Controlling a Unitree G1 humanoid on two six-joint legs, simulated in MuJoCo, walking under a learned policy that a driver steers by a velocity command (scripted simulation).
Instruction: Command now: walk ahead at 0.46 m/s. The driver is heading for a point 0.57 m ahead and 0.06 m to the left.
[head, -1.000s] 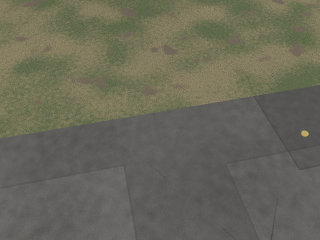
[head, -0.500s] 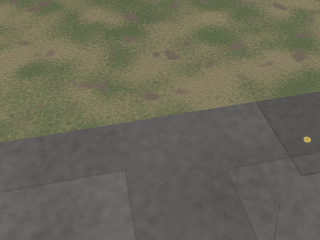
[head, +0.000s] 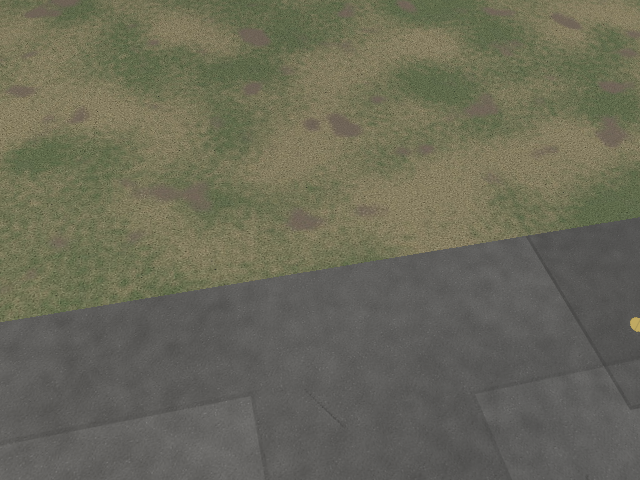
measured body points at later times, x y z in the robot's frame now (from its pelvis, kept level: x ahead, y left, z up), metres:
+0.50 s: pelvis +0.28 -0.03 +0.00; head +0.30 -0.04 +0.45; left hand +0.22 +0.21 -0.14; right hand +0.38 -0.26 -0.14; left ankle +0.36 +0.13 -0.67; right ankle +0.26 -0.07 -0.74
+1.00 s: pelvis +0.50 +0.02 +0.00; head +0.53 +0.04 +0.44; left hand +0.51 +0.25 -0.17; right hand +0.54 -0.20 -0.15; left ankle +0.55 +0.08 -0.74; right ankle +0.51 -0.13 -0.70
